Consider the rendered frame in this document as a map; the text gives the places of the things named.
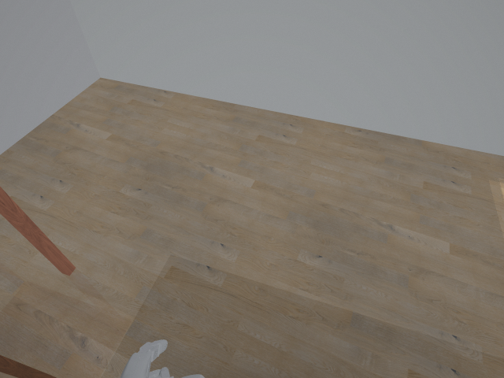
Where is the chair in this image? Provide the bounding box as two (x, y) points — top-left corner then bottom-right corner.
(0, 355), (57, 378)

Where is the left robot hand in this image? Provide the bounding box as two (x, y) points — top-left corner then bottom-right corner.
(120, 339), (174, 378)

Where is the table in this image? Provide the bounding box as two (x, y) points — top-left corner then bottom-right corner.
(0, 187), (76, 276)

